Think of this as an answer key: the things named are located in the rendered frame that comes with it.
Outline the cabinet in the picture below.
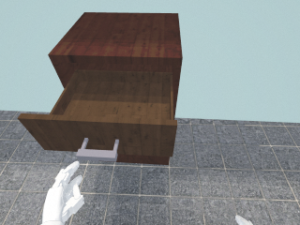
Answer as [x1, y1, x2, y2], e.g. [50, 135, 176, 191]
[48, 12, 183, 165]

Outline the drawer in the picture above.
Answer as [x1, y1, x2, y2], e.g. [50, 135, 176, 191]
[18, 69, 177, 158]

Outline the handle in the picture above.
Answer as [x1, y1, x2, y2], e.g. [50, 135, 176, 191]
[76, 138, 119, 162]

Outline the left robot hand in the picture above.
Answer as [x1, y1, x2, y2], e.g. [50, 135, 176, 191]
[42, 160, 84, 225]

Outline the right robot hand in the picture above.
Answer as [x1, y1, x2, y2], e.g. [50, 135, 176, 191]
[235, 215, 253, 225]

